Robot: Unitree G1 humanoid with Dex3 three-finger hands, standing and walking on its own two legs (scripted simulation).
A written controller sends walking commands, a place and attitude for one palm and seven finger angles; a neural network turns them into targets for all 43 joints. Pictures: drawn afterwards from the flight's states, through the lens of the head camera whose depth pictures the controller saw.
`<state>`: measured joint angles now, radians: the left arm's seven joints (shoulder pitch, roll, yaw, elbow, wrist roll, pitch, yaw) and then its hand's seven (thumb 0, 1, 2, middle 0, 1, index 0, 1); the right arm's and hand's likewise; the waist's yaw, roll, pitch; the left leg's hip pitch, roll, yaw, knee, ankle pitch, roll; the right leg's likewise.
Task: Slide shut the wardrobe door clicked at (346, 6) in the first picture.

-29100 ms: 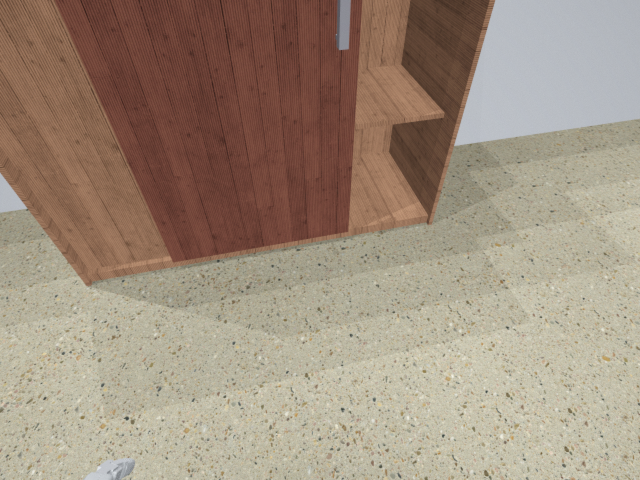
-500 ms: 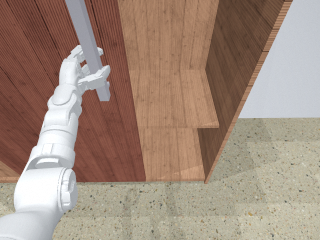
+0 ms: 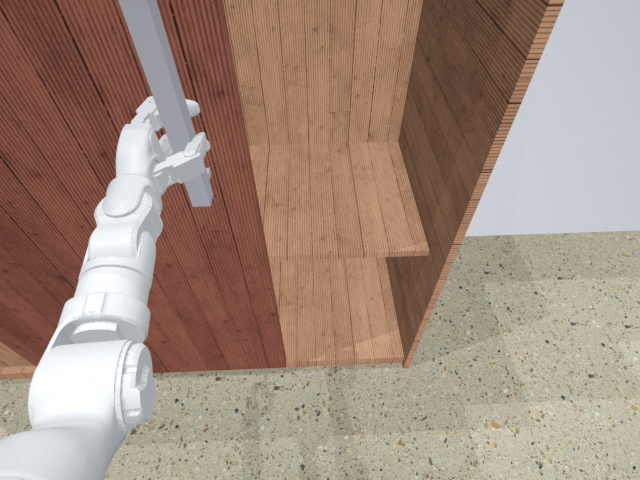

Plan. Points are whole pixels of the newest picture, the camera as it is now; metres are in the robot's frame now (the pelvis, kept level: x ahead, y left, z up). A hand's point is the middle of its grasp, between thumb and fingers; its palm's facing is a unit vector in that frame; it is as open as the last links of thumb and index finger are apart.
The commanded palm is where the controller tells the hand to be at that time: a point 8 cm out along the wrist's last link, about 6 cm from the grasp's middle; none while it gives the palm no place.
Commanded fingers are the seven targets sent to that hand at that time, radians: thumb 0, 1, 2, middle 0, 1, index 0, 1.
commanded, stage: grip the handle and tug to test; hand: left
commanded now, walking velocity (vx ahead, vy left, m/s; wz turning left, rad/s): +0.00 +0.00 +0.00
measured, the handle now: (180, 109) +0.52 +0.17 +0.21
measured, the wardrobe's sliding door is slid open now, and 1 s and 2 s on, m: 0.38 0.37 0.21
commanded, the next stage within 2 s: tug the door sideways, standing still in 0.32 s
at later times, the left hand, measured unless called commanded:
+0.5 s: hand (193, 157) +0.46 +0.15 +0.18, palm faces +0.01 -1.00 +0.00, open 6.6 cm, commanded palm +0.43 +0.19 +0.17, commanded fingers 0.00 0.90 0.90 -0.45 -1.40 -0.45 -1.40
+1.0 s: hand (201, 158) +0.47 +0.14 +0.17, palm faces +0.13 -0.98 -0.14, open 6.3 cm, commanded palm +0.45 +0.15 +0.18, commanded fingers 0.00 0.90 0.90 -0.45 -1.40 -0.45 -1.40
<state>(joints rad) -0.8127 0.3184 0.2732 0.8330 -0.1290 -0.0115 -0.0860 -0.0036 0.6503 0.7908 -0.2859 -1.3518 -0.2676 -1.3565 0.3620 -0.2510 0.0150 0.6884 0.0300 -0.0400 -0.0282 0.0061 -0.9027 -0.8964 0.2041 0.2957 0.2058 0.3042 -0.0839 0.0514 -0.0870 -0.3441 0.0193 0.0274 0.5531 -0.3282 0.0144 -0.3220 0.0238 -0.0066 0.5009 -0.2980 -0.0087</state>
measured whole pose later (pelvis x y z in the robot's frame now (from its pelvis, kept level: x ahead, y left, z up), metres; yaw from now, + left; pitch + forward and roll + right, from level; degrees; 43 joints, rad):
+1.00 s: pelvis +0.04 -0.01 +0.01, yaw +3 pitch +6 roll +0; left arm -0.67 0.21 0.10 0.49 -0.10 0.03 0.05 -0.06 0.67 0.81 -0.38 -1.39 -0.24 -1.40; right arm 0.23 -0.23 0.00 0.69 0.00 -0.07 -0.02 0.01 -0.90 -0.90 0.20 0.30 0.21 0.30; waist 0.02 0.08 -0.01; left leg -0.27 -0.01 -0.02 0.54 -0.30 0.02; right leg -0.30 0.00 -0.02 0.64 -0.30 0.00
